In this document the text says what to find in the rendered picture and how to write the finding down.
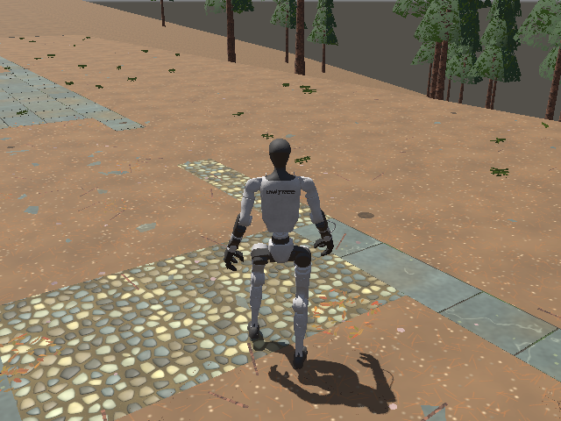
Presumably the robot left hand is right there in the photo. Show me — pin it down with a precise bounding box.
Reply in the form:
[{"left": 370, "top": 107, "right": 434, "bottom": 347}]
[{"left": 224, "top": 248, "right": 244, "bottom": 271}]

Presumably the robot right forearm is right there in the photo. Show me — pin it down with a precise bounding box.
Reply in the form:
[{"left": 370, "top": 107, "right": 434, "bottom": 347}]
[{"left": 315, "top": 210, "right": 332, "bottom": 242}]

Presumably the robot left upper arm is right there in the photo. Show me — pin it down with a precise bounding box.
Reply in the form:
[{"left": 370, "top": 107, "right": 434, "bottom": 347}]
[{"left": 238, "top": 177, "right": 262, "bottom": 227}]

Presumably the robot left forearm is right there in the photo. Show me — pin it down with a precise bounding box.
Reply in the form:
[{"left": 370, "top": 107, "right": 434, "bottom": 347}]
[{"left": 227, "top": 213, "right": 246, "bottom": 253}]

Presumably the robot right upper arm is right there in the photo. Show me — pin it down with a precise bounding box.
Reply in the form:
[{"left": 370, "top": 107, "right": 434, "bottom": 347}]
[{"left": 298, "top": 176, "right": 324, "bottom": 224}]

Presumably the left robot foot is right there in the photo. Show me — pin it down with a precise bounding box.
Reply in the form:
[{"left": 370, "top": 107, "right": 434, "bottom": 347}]
[{"left": 247, "top": 321, "right": 259, "bottom": 339}]

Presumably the robot right hand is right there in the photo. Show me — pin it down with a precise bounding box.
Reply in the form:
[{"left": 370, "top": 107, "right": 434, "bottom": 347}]
[{"left": 314, "top": 238, "right": 334, "bottom": 256}]

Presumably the robot head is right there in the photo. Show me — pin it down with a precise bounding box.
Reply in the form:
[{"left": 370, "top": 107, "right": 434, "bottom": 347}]
[{"left": 266, "top": 139, "right": 295, "bottom": 181}]

